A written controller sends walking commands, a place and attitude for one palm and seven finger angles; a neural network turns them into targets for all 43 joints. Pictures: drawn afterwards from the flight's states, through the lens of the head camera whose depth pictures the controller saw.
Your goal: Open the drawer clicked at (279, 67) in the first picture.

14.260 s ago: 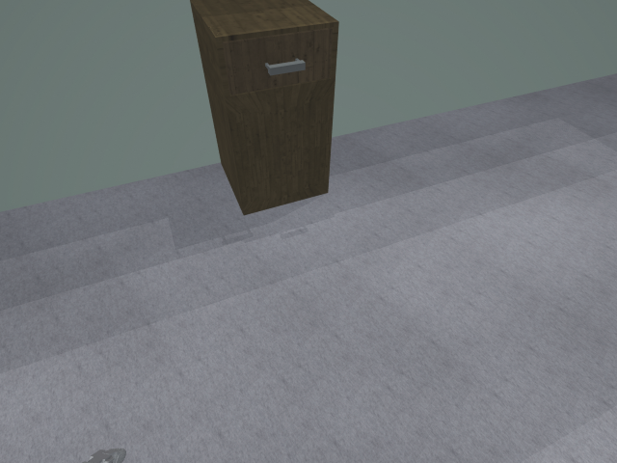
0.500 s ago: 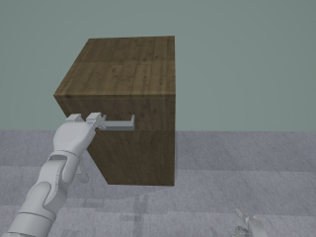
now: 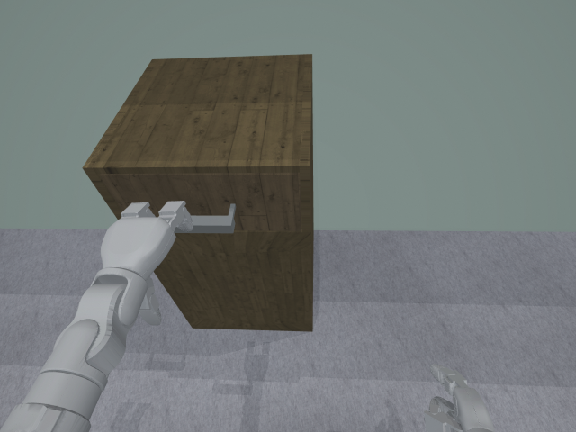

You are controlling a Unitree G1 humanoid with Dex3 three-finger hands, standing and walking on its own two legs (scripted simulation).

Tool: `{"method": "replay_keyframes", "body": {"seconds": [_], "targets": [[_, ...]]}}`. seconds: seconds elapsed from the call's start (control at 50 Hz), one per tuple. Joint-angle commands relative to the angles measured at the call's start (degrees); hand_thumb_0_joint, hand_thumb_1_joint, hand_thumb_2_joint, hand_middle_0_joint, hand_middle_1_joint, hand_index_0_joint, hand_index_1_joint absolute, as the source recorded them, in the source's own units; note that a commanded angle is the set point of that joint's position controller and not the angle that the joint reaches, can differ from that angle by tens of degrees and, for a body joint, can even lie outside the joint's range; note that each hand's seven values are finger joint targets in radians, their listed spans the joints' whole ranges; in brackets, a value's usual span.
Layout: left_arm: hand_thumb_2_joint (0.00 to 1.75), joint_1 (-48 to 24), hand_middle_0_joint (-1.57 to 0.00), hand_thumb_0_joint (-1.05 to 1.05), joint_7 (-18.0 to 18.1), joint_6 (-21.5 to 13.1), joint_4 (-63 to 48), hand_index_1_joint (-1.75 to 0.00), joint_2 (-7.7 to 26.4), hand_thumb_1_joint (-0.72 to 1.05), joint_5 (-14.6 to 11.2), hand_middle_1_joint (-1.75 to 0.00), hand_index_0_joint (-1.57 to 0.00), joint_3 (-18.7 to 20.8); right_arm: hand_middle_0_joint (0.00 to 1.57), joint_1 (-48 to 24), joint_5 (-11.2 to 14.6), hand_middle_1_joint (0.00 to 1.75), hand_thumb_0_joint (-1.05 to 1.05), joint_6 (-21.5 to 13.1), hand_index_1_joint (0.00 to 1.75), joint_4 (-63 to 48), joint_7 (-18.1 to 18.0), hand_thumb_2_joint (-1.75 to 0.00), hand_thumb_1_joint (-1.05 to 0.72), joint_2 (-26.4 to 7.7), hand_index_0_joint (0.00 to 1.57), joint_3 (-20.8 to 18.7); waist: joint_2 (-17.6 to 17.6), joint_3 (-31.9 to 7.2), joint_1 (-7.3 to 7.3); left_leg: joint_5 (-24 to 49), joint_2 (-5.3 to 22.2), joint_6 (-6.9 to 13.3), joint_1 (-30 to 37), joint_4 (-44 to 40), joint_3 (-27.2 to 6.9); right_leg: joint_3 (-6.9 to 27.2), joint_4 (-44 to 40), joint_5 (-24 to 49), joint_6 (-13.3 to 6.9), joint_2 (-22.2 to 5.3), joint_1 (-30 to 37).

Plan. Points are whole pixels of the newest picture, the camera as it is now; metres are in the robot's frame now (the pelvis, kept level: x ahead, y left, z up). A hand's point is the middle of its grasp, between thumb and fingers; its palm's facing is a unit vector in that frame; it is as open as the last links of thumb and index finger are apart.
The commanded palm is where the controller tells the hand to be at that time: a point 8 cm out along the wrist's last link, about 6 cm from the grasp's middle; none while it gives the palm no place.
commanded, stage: move the hooked fingers above the handle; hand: left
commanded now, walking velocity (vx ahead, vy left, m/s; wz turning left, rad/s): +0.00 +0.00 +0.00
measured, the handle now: (203, 216) +0.52 +0.26 -0.08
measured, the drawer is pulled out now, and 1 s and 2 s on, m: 0.00 0.00 0.00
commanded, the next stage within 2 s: lower the fingers behind the handle in 1.98 s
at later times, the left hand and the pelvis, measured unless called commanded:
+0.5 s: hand (171, 236) +0.38 +0.25 +0.03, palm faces -0.03 -0.04 -1.00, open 13.8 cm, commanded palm +0.37 +0.25 +0.08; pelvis +0.01 -0.01 -0.01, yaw -1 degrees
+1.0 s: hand (182, 225) +0.43 +0.25 +0.00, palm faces -0.06 -0.01 -1.00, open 13.8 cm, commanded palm +0.42 +0.25 +0.05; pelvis +0.00 +0.01 -0.02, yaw -1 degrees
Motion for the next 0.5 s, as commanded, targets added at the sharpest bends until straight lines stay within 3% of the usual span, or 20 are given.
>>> {"method": "replay_keyframes", "body": {"seconds": [0.0,0.02,0.08,0.12,0.14,0.24,0.34,0.36,0.42,0.48], "targets": [[0.3,-21.9,-0.3,0.0,4.6,-2.6,-9.5,-1.2,14.3,-0.5,1.0,-1.2,-0.3,9.7,0.2,-2.8,0.1,0.3,0.0,-2.4,0.3,-6.9,-1.2,-0.9,-0.9,-6.4,0.2,-2.9,-1.2,-16.5,-0.91,18.3,-0.3,0.0,-2.3,-1.4,0.1,2.5,-0.9,12.5,-1.5,0.2,11.7],[0.3,-21.3,-0.3,0.0,5.0,-2.6,-8.5,-1.2,15.1,-0.5,1.0,-1.2,-0.3,10.7,0.2,-2.5,0.1,0.3,0.0,-2.4,0.3,-7.1,-1.2,-0.9,-0.9,-6.4,0.2,-3.0,-0.6,-16.8,-0.71,18.2,-0.3,-0.1,-2.7,-1.2,0.0,2.5,-0.7,12.2,-1.5,0.3,11.7],[0.3,-21.3,-0.3,0.0,5.4,-2.4,-5.4,-1.2,13.0,-0.5,0.6,-1.2,-0.3,9.0,0.2,-1.5,0.2,0.3,0.0,-2.3,0.3,-7.0,-1.2,-0.9,-0.9,-6.5,0.2,-3.4,-1.9,-17.8,-1.2,19.4,-0.3,0.1,-4.0,-0.1,0.6,2.5,0.3,15.1,-1.3,0.0,11.7],[0.3,-19.8,-0.3,0.0,5.3,-1.6,-1.8,-1.2,14.7,-0.5,0.5,-1.2,-0.3,10.9,0.2,-1.1,0.5,0.3,0.0,-1.9,0.3,-6.7,-1.2,-0.9,-0.9,-7.1,0.2,-3.6,-4.2,-17.4,-1.12,18.5,-0.5,0.3,-6.4,0.3,0.9,2.8,0.5,15.6,-1.1,0.2,12.4],[0.3,-20.5,-0.3,0.0,5.0,-1.2,-0.4,-1.2,12.3,-0.5,0.4,-1.2,-0.3,8.2,0.2,-1.0,0.6,0.3,0.0,-1.8,0.3,-6.9,-1.2,-0.9,-0.9,-7.0,0.2,-3.5,-5.4,-16.6,-1.79,17.8,-0.5,0.4,-7.1,0.6,1.2,2.7,0.7,15.7,-0.8,0.0,11.6],[0.3,-25.0,-0.3,0.0,4.1,-2.1,2.0,-1.2,15.1,-0.5,0.6,-1.2,-0.3,9.3,0.2,1.1,0.5,0.3,0.0,-1.3,0.3,-6.8,-1.6,-0.9,-0.9,-8.0,0.2,-4.1,-6.5,-19.3,-2.47,17.3,-0.7,1.0,-8.9,2.2,1.4,3.4,1.8,17.3,-0.5,-0.3,12.1],[0.3,-28.7,-0.3,0.0,5.9,-6.2,0.4,-1.2,18.5,-0.5,1.3,-1.2,-0.3,12.9,0.2,3.3,-0.1,0.3,0.0,-1.2,0.3,-6.1,-1.9,-0.9,-0.9,-7.8,0.2,-4.9,-2.7,-23.7,-2.44,20.3,-0.6,1.1,-8.7,4.0,1.0,3.8,3.9,20.3,-0.8,-0.3,12.1],[0.3,-26.7,-0.3,0.0,6.6,-6.6,1.6,-1.2,18.2,-0.5,1.6,-1.2,-0.3,13.3,0.2,3.6,-0.1,0.3,0.0,-1.2,0.3,-6.0,-1.8,-0.9,-0.9,-7.6,0.2,-5.2,-1.5,-23.5,-2.03,21.0,-0.5,1.0,-8.5,4.3,1.1,3.6,4.2,20.5,-1.0,-0.1,11.2],[0.3,-27.6,-0.3,0.0,8.5,-6.7,3.0,-1.2,16.6,-0.5,2.0,-1.2,-0.3,12.5,0.2,4.7,-0.2,0.3,0.0,-1.1,0.3,-5.2,-1.4,-0.9,-0.9,-7.8,0.2,-5.5,-0.6,-23.6,-2.82,23.2,-0.2,0.7,-8.4,5.0,0.8,2.9,5.0,20.7,-1.2,0.2,8.6],[0.3,-27.5,-0.3,0.0,9.5,-4.9,7.6,-1.2,15.0,-0.5,2.2,-1.2,-0.3,11.0,0.2,5.3,0.2,0.3,0.0,-1.0,0.3,-4.8,-0.9,-0.9,-0.9,-8.2,0.2,-5.6,-1.9,-21.0,-3.44,21.5,0.1,0.5,-10.0,5.2,1.1,2.3,5.2,18.8,-1.2,0.4,5.9]]}}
